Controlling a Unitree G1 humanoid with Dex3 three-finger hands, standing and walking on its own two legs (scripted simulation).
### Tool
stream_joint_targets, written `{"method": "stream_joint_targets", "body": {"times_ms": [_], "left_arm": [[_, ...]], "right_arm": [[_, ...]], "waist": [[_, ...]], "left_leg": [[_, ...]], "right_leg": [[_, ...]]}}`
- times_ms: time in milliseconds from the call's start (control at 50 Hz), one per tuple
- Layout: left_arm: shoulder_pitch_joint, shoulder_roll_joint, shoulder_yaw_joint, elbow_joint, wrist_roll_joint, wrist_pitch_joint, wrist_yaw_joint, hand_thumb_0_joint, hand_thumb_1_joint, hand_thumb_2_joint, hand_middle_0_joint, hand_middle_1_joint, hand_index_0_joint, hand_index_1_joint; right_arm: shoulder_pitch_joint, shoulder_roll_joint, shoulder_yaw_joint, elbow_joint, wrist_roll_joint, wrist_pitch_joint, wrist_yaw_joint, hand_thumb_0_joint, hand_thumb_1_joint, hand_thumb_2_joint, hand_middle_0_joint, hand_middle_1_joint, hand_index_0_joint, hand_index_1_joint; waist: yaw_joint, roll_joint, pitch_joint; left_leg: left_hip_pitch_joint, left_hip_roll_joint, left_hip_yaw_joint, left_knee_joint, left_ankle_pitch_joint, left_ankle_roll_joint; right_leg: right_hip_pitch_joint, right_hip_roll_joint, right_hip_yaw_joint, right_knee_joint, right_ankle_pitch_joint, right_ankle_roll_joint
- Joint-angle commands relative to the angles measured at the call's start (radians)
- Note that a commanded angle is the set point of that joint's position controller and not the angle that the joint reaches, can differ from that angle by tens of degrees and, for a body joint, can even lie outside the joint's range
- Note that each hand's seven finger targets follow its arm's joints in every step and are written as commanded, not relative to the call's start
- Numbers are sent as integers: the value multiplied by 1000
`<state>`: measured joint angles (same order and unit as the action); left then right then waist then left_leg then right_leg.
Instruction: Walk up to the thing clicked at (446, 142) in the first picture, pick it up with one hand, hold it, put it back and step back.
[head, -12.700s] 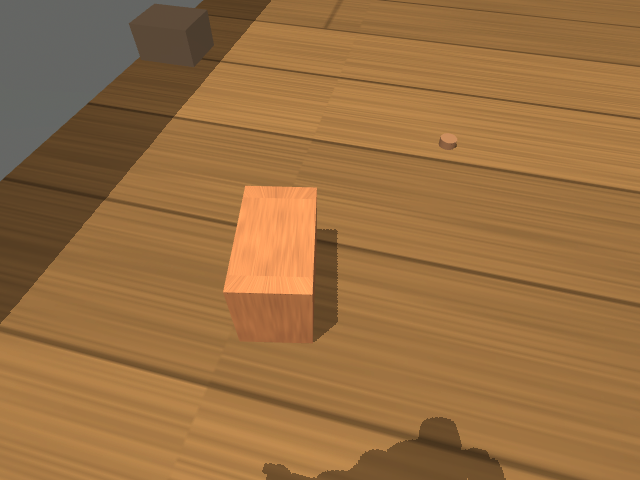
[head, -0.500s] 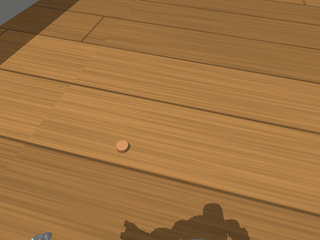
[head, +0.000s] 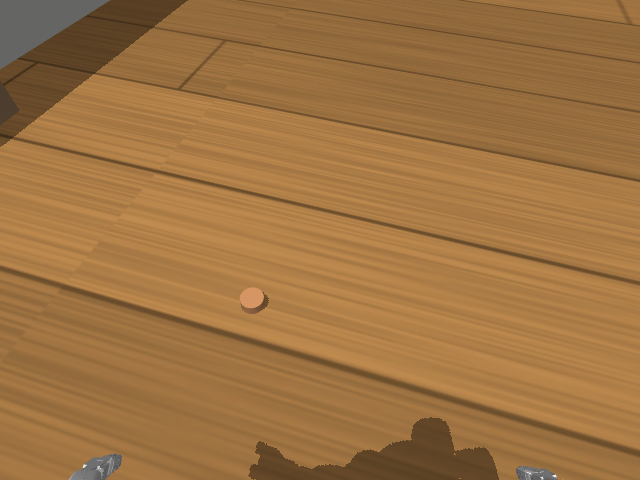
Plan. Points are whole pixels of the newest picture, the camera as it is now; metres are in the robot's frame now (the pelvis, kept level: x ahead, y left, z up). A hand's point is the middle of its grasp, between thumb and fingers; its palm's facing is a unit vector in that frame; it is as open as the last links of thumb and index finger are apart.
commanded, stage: walk up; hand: left
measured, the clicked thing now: (252, 300) +0.77 +0.22 -0.75
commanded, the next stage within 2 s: stand in 0.10 s
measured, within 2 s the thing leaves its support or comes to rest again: neither
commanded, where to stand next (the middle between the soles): +0.36 +0.01 m, yaw -3 degrees
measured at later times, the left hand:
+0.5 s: hand out of the picture +0.06 +0.25 -0.15, palm faces -0.03 -0.94 -0.34, open 7.4 cm
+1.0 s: hand out of the picture +0.08 +0.24 -0.15, palm faces -0.06 -0.94 -0.34, open 7.4 cm
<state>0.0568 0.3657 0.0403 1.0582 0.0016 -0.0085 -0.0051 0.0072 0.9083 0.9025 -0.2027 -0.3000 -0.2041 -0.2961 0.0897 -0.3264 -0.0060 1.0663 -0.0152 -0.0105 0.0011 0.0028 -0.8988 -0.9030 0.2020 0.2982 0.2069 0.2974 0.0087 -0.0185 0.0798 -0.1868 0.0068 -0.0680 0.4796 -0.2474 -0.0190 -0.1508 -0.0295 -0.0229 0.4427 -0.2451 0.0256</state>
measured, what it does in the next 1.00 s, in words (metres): stands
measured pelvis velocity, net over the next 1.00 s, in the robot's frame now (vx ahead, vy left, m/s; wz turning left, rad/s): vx -0.01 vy -0.02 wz -0.03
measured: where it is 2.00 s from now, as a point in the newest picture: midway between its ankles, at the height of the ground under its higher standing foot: (306, 473)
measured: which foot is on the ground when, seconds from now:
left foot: down 0.00-1.00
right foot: down 0.00-1.00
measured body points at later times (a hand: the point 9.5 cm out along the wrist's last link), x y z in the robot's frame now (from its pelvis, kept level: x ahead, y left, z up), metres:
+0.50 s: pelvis -0.01 -0.01 +0.01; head +0.00 -0.01 +0.46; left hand +0.06 +0.29 -0.13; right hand +0.07 -0.31 -0.13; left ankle +0.01 +0.13 -0.74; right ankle +0.00 -0.14 -0.74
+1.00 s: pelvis -0.01 -0.02 +0.01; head +0.00 -0.01 +0.46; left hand +0.08 +0.29 -0.12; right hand +0.05 -0.32 -0.13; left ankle +0.01 +0.13 -0.74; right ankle +0.00 -0.14 -0.74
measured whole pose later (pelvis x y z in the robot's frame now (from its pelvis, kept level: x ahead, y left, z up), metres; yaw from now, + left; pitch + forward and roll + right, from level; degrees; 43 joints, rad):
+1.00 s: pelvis -0.01 -0.02 +0.01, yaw -1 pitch -3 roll +0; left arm 0.10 0.36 0.00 1.13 0.01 -0.01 -0.01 0.01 0.91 0.90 -0.20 -0.30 -0.20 -0.30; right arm 0.12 -0.35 0.01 1.14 -0.01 0.00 0.01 0.00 -0.90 -0.90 0.20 0.30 0.21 0.30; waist -0.01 0.00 0.06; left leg -0.12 0.03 -0.05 0.33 -0.16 -0.04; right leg -0.12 -0.01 0.00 0.35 -0.18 0.01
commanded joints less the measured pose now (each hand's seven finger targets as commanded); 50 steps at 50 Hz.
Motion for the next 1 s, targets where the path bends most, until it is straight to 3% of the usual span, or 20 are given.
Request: {"method": "stream_joint_targets", "body": {"times_ms": [0, 60, 80, 160, 340, 600, 640, 720, 840, 980], "left_arm": [[-42, 203, 42, -53, 4, -28, 11, 0, 900, 900, -200, -300, -200, -300], [-41, 202, 42, -44, 4, -30, 10, 0, 900, 900, -200, -300, -200, -300], [-24, 182, 21, -18, 3, -29, 9, 0, 900, 900, -200, -300, -200, -300], [-34, 195, 15, -8, 4, -31, 11, 0, 900, 900, -200, -300, -200, -300], [-13, 202, 5, 23, 8, -29, 7, 0, 900, 900, -200, -300, -200, -300], [9, 216, -1, 23, 9, -28, 7, 0, 900, 900, -200, -300, -200, -300], [9, 214, 0, 21, 8, -27, 7, 0, 900, 900, -200, -300, -200, -300], [12, 211, -2, 16, 6, -31, 8, 0, 900, 900, -200, -300, -200, -300], [20, 212, -1, 16, 4, -27, 8, 0, 900, 900, -200, -300, -200, -300], [18, 207, -4, 16, 4, -24, 7, 0, 900, 900, -200, -300, -200, -300]], "right_arm": [[-56, -220, -53, -53, 1, -22, -10, 0, -900, -900, 200, 300, 200, 300], [-57, -216, -52, -45, 3, -24, -10, 0, -900, -900, 200, 300, 200, 300], [-60, -229, -51, -43, 6, -27, -9, 0, -900, -900, 200, 300, 200, 300], [-58, -229, -49, -30, 8, -28, -7, 0, -900, -900, 200, 300, 200, 300], [-65, -229, -44, -10, 7, -21, -1, 0, -900, -900, 200, 300, 200, 300], [-29, -229, -41, 6, 4, -16, 4, 0, -900, -900, 200, 300, 200, 300], [-21, -233, -41, 9, 5, -15, 4, 0, -900, -900, 200, 300, 200, 300], [-19, -230, -38, 7, 4, -18, 1, 0, -900, -900, 200, 300, 200, 300], [-8, -234, -33, 14, 7, -19, -3, 0, -900, -900, 200, 300, 200, 300], [-5, -240, -27, 14, 8, -19, -4, 0, -900, -900, 200, 300, 200, 300]], "waist": [[5, 56, -127], [4, 44, -146], [-1, 48, -162], [-8, 36, -146], [-6, 31, -90], [-9, 2, -76], [-8, 14, -74], [-6, 12, -107], [-6, 27, -123], [-7, 40, -91]], "left_leg": [[-33, 96, -76, -114, 192, 45], [-7, 94, -70, -109, 241, 42], [59, 110, -68, -129, 306, 42], [87, 114, -64, -146, 327, 38], [49, 105, -58, -209, 141, 31], [50, 95, -52, -206, 91, 25], [36, 96, -55, -204, 77, 28], [57, 106, -50, -196, 171, 24], [69, 112, -42, -187, 209, 26], [60, 114, -45, -199, 179, 23]], "right_leg": [[101, -85, 70, -75, 153, -51], [113, -88, 66, -79, 183, -51], [88, -103, 85, -97, 237, -51], [82, -102, 78, -118, 236, -44], [50, -98, 91, -167, 85, -43], [0, -101, 114, -199, -17, -46], [13, -100, 113, -196, -10, -44], [41, -101, 105, -171, 117, -47], [63, -101, 106, -154, 179, -48], [39, -96, 105, -160, 139, -47]]}}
